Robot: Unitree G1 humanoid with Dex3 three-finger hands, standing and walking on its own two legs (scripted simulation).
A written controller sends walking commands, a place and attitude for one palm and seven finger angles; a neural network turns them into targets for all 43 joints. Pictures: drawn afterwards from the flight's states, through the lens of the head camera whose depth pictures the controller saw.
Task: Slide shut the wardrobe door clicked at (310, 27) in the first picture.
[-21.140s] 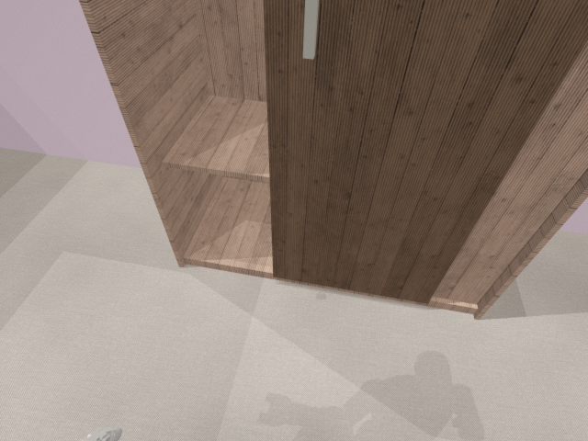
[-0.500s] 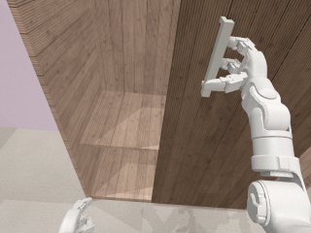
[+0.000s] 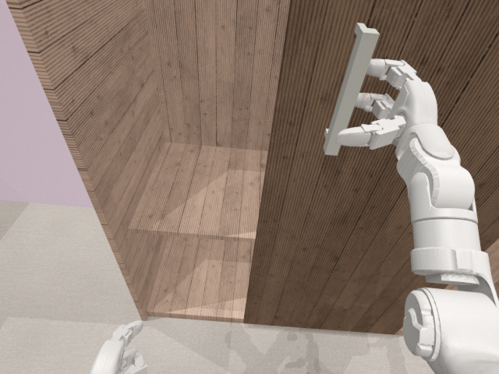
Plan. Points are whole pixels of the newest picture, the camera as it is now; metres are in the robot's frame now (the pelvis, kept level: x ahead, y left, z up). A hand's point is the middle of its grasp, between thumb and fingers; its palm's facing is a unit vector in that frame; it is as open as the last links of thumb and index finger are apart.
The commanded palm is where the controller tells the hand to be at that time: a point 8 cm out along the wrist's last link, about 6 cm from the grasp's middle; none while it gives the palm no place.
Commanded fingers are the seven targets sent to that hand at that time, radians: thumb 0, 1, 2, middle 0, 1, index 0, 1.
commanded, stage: move the hooked fingers beside the handle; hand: right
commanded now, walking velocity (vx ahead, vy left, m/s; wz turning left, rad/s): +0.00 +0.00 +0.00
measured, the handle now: (344, 93) +0.47 -0.10 +0.26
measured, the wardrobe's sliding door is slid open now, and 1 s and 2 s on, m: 0.38 0.38 0.38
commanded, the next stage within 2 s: feel for the door with the fingertips in 1.88 s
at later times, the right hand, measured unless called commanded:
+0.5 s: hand (382, 118) +0.39 -0.14 +0.27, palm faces +0.03 +1.00 -0.02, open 14.0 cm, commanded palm +0.37 -0.19 +0.26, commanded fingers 0.00 0.50 -0.30 0.30 1.20 0.30 1.20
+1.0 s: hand (398, 121) +0.38 -0.16 +0.27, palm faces +0.04 +1.00 -0.03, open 14.0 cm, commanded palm +0.36 -0.21 +0.26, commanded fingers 0.00 0.50 -0.30 0.30 1.20 0.30 1.20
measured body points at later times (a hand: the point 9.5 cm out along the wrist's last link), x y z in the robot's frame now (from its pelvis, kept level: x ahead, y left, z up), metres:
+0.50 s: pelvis +0.00 +0.01 +0.00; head -0.03 +0.03 +0.45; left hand +0.19 +0.23 -0.09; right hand +0.38 -0.19 +0.27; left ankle -0.01 +0.09 -0.75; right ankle +0.00 -0.08 -0.75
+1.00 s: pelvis +0.00 +0.01 +0.00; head -0.04 +0.04 +0.45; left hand +0.17 +0.25 -0.10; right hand +0.38 -0.21 +0.28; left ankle -0.01 +0.09 -0.75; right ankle +0.00 -0.08 -0.75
